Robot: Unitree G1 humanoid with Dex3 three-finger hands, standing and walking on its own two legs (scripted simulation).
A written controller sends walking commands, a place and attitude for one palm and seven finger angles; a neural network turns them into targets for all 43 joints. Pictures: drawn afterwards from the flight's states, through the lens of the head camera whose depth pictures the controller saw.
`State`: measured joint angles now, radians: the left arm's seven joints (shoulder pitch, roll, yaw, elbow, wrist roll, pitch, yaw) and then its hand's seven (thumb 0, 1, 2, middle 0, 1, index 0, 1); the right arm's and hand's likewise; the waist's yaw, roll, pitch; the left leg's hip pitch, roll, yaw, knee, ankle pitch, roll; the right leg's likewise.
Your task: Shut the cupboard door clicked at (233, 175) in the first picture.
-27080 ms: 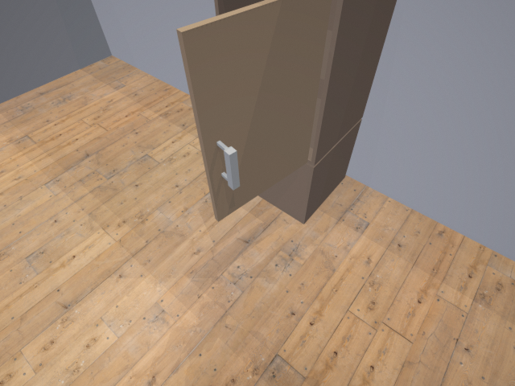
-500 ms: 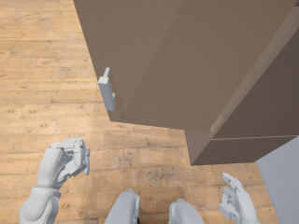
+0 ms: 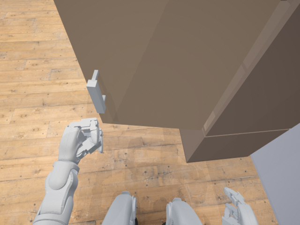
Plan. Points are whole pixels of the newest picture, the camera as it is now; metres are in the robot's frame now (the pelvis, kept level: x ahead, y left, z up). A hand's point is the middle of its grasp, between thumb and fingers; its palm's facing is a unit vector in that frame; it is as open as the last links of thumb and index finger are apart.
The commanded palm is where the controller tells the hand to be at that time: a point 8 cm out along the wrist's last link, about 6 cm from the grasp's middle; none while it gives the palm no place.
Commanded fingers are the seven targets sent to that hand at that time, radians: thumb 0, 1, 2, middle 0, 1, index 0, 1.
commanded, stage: bring the fist close to the handle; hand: left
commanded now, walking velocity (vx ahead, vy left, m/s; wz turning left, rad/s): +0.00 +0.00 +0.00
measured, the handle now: (98, 92) +0.47 +0.18 +0.03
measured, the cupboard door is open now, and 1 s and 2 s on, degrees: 80 80 65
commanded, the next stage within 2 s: push the door shut along its arc in 0.68 s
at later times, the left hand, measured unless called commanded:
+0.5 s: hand (108, 122) +0.37 +0.13 +0.03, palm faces -0.03 -1.00 -0.05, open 3.1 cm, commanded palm +0.35 +0.18 +0.03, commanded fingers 0.00 0.90 0.90 -1.30 -1.50 -1.30 -1.50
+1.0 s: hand (109, 120) +0.38 +0.13 +0.03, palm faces -0.08 -0.99 -0.06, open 3.1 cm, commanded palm +0.37 +0.18 +0.03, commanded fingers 0.00 0.90 0.90 -1.30 -1.50 -1.30 -1.50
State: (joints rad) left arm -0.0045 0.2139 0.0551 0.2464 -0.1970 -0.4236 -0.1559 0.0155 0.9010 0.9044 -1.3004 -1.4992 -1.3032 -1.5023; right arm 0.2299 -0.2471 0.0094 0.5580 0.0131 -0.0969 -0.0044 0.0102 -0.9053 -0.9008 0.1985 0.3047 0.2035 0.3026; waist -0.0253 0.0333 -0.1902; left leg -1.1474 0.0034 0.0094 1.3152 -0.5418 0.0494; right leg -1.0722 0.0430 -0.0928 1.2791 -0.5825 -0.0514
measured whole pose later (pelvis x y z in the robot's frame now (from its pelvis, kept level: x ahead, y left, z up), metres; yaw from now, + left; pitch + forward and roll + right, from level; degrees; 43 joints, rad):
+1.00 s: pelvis -0.01 +0.00 +0.00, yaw +0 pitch +22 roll -2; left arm -0.38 0.22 0.08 0.68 -0.14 -0.53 -0.13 0.01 0.90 0.90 -1.30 -1.50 -1.31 -1.50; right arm 0.21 -0.25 0.01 0.60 0.01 -0.01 0.01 0.01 -0.91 -0.90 0.20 0.30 0.20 0.30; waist -0.04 0.03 -0.17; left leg -1.17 0.00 0.02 1.31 -0.52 0.05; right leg -1.10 0.04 -0.09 1.29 -0.57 -0.06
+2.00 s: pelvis -0.01 +0.01 -0.03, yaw -3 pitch +30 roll -5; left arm -1.06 0.41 0.21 1.22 -0.05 -0.43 -0.30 0.01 0.89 0.92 -1.30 -1.50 -1.30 -1.50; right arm 0.34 -0.27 0.03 0.64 -0.01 0.01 0.04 0.00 -0.91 -0.90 0.20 0.30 0.20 0.30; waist -0.22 0.07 -0.17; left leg -1.41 0.02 0.02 1.42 -0.54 0.07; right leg -1.33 0.06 -0.09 1.37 -0.57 -0.04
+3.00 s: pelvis -0.02 +0.01 -0.06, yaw -4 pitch +36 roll -6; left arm -1.30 0.37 0.30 1.26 0.10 -0.33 0.22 0.00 0.83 0.92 -1.30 -1.50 -1.30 -1.50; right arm 0.43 -0.21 0.04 0.68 -0.13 -0.08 0.12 0.00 -0.91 -0.90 0.20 0.30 0.20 0.30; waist -0.29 0.08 -0.17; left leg -1.60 0.04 0.00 1.51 -0.54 0.06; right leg -1.51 0.07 -0.11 1.44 -0.56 -0.04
